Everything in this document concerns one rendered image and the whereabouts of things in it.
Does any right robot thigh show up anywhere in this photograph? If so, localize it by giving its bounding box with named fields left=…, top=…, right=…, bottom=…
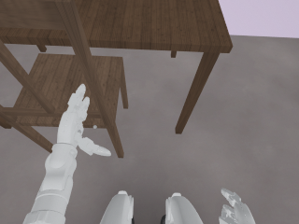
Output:
left=165, top=196, right=203, bottom=224

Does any left robot shin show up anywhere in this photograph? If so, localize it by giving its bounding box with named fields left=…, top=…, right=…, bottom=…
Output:
left=118, top=190, right=132, bottom=224

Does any table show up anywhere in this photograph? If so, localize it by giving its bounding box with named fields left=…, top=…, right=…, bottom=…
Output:
left=0, top=0, right=233, bottom=134

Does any chair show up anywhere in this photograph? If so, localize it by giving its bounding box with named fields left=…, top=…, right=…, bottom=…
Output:
left=0, top=0, right=129, bottom=159

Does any right robot hand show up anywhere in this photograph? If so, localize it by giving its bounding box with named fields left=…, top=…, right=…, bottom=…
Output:
left=219, top=188, right=256, bottom=224

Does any robot left forearm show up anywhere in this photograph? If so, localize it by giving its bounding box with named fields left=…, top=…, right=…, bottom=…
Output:
left=22, top=143, right=78, bottom=224

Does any left robot hand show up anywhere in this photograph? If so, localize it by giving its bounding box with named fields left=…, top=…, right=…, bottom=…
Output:
left=57, top=83, right=111, bottom=157

